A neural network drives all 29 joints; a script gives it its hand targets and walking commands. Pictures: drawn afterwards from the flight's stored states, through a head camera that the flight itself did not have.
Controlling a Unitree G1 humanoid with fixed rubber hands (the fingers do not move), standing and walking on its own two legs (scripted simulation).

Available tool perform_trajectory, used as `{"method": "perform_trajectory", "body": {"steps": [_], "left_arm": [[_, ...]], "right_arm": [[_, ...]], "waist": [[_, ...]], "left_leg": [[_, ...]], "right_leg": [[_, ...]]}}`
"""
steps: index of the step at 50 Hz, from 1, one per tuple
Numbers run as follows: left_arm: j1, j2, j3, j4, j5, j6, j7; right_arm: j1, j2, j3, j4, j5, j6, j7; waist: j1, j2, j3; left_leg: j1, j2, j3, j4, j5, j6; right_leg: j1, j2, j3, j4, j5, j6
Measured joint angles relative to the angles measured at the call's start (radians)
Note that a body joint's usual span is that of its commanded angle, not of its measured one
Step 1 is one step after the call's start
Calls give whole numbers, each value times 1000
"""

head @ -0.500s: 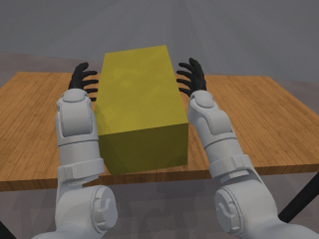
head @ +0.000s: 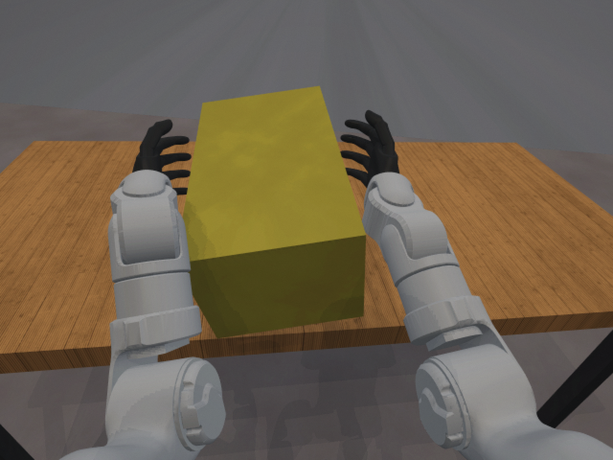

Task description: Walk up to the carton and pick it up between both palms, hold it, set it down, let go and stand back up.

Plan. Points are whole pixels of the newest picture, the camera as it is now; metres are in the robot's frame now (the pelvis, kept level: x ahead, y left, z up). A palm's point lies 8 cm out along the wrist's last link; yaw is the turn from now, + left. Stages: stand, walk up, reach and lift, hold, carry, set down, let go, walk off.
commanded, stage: hold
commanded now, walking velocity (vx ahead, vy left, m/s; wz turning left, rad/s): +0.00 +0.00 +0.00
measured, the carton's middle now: (274, 197) +0.41 +0.01 +0.19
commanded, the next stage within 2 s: none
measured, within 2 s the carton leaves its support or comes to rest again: neither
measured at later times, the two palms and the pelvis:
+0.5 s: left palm (153, 178) +0.36 +0.15 +0.25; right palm (385, 173) +0.36 -0.12 +0.26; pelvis -0.01 +0.00 +0.00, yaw +0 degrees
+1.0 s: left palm (153, 180) +0.36 +0.15 +0.25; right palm (382, 174) +0.36 -0.12 +0.25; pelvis +0.00 +0.00 +0.00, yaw +0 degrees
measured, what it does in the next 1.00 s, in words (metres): stands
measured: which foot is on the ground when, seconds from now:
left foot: down 0.00-1.00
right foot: down 0.00-1.00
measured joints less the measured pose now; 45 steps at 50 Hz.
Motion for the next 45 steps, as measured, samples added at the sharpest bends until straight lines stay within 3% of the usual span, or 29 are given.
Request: {"method": "perform_trajectory", "body": {"steps": [14, 21, 37, 45], "left_arm": [[6, -6, -17, -44, -8, 7, 21], [-49, -2, 29, 61, 10, -12, -4], [-37, 2, 27, 62, 7, -25, 4], [-26, 9, 5, 46, -8, -19, 14]], "right_arm": [[16, -2, 8, -33, 7, -15, -1], [-17, 12, -41, 23, -34, -1, 6], [-27, 13, -38, 50, -27, -21, 7], [-20, 14, -36, 37, -24, -23, 4]], "waist": [[0, 0, -2], [1, 0, -11], [12, -18, -5], [0, -13, -9]], "left_leg": [[-11, 3, -2, -1, 9, -5], [-9, -3, -6, -15, 20, -2], [-14, 4, -5, -11, 18, -7], [-18, 1, -11, -3, 11, -5]], "right_leg": [[-10, 3, -3, -2, 8, -4], [-18, -4, -7, 9, 3, 2], [-19, 4, -6, 2, 8, -4], [-16, 1, -12, 1, 4, -4]]}}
